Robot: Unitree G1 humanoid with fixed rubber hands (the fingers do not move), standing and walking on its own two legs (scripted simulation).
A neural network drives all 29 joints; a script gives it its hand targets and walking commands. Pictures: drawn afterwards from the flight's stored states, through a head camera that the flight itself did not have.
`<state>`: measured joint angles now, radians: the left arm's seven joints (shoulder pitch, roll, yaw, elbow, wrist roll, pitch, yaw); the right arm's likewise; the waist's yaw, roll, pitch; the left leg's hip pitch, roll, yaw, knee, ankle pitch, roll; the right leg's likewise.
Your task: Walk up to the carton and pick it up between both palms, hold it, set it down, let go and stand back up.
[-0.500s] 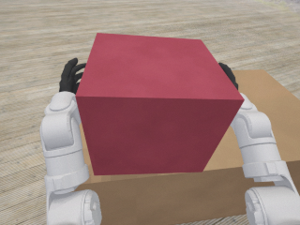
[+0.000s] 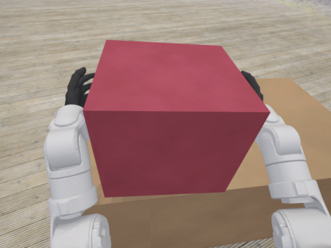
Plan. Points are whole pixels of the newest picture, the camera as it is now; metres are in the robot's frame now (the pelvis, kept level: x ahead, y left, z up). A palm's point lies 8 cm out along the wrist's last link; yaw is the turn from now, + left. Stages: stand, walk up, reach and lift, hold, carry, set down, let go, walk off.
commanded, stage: hold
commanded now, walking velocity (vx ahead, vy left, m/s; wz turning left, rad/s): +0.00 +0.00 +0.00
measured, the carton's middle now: (166, 117) +0.37 +0.01 +0.17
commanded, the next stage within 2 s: none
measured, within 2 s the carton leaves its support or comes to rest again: neither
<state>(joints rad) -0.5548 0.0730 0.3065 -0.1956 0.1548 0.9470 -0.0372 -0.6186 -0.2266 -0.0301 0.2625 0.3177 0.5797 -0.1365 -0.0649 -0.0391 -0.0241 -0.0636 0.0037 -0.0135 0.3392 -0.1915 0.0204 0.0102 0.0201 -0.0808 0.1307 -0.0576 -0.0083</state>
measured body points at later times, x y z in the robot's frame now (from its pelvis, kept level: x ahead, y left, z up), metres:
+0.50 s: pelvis -0.01 -0.01 +0.00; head -0.05 +0.02 +0.45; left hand +0.34 +0.20 +0.23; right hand +0.36 -0.18 +0.22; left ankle +0.00 +0.10 -0.75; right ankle +0.02 -0.12 -0.75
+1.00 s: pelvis -0.01 -0.01 +0.00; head -0.04 +0.02 +0.45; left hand +0.36 +0.19 +0.22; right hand +0.36 -0.19 +0.20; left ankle +0.00 +0.10 -0.75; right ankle +0.02 -0.12 -0.75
